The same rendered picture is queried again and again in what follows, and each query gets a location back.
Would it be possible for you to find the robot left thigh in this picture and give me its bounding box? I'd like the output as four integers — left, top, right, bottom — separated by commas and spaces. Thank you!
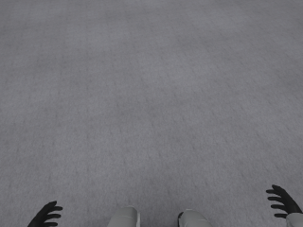
107, 206, 141, 227

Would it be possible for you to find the robot right thigh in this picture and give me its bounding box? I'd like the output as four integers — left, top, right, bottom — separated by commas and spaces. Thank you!
178, 211, 213, 227

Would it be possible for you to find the left robot hand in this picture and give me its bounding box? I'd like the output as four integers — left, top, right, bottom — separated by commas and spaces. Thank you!
27, 201, 63, 227

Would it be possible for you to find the right robot hand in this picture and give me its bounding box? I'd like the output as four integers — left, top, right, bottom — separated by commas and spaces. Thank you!
266, 184, 303, 218

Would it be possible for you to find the robot thigh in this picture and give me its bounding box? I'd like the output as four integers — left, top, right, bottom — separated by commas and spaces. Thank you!
107, 206, 141, 227
178, 211, 213, 227

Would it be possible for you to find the right robot forearm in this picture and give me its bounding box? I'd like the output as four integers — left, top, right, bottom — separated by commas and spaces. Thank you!
286, 213, 303, 227

